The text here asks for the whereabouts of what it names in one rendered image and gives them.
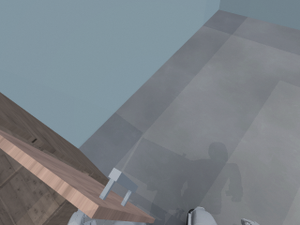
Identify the right robot shin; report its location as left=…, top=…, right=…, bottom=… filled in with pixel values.
left=193, top=206, right=205, bottom=211

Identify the robot right thigh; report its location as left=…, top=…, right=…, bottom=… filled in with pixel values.
left=187, top=209, right=217, bottom=225

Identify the left robot hand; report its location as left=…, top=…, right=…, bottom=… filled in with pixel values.
left=67, top=209, right=97, bottom=225

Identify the cupboard door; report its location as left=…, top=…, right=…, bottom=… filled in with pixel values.
left=0, top=129, right=155, bottom=223

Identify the handle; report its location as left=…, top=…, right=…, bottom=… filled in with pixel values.
left=99, top=168, right=138, bottom=206

